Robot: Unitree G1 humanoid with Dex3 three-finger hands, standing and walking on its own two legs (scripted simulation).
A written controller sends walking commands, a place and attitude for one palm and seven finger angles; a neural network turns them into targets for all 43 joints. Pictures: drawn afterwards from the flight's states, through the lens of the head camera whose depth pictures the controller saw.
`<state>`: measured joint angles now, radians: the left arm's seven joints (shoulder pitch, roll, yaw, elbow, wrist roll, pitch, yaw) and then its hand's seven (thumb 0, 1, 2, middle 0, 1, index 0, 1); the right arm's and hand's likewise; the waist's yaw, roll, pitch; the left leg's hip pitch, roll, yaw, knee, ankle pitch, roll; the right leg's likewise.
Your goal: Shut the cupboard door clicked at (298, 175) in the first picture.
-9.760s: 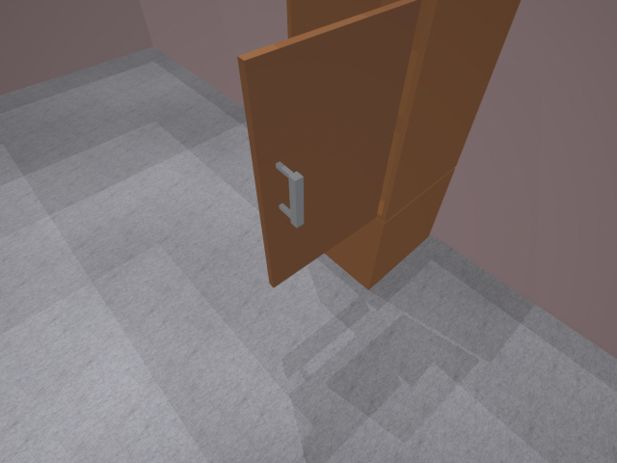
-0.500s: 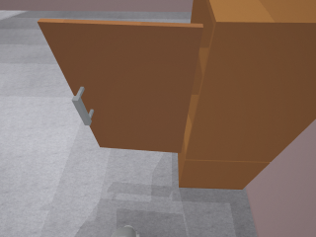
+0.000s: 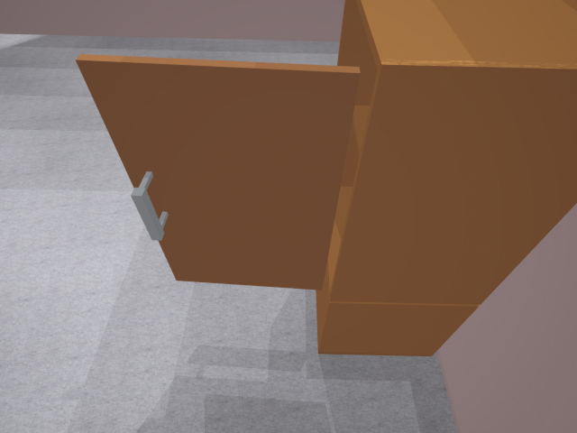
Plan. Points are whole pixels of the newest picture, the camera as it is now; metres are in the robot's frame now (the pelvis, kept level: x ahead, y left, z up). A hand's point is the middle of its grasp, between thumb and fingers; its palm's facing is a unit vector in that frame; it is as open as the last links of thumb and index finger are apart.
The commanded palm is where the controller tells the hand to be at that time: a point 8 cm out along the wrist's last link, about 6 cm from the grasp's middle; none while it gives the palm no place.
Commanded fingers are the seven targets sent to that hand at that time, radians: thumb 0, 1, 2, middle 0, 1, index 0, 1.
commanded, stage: look again from close up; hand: left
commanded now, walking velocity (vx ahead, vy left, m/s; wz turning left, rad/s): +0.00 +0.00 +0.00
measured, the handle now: (152, 207) +0.49 +0.28 -0.02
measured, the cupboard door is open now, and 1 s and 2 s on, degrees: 87 87 87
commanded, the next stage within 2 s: shuffle to correct the standing spot in 0.48 s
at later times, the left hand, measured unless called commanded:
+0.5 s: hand out of the picture +0.05 +0.24 -0.15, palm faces -0.05 -0.95 -0.31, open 7.4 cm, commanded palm none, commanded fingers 0.00 0.90 0.90 -0.20 -0.30 -0.20 -0.30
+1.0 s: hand out of the picture +0.01 +0.25 -0.18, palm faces -0.03 -0.98 -0.22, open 7.4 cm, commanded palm none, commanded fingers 0.00 0.90 0.90 -0.20 -0.30 -0.20 -0.30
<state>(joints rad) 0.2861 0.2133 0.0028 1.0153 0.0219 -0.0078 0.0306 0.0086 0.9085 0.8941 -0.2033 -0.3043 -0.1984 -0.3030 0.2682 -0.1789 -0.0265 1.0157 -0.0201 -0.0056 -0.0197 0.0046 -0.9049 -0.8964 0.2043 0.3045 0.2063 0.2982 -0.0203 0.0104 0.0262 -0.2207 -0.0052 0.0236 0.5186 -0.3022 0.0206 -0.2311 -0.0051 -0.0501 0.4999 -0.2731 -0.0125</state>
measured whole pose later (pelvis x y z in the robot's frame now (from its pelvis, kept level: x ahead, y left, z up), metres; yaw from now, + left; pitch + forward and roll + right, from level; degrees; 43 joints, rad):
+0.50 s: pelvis -0.03 +0.02 +0.01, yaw -1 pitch -2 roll +0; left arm 0.18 0.30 -0.02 1.02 0.02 -0.01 0.01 0.01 0.90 0.89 -0.20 -0.30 -0.20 -0.30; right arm 0.13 -0.31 0.00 1.05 -0.01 -0.01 0.01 0.00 -0.90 -0.90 0.20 0.30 0.21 0.30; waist 0.00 -0.01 0.03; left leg -0.17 -0.03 0.04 0.41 -0.22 0.04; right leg -0.19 -0.03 -0.03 0.42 -0.19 0.01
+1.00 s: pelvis +0.01 +0.06 -0.01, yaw -2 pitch -1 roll +0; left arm 0.30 0.21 0.00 1.05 0.03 0.03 0.03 0.01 0.90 0.89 -0.20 -0.30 -0.20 -0.30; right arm 0.30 -0.20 0.01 1.07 -0.02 0.02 0.00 0.00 -0.90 -0.90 0.20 0.30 0.20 0.30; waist 0.01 -0.02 0.05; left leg -0.18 -0.08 0.09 0.53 -0.33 0.11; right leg -0.25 -0.08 -0.01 0.62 -0.36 0.01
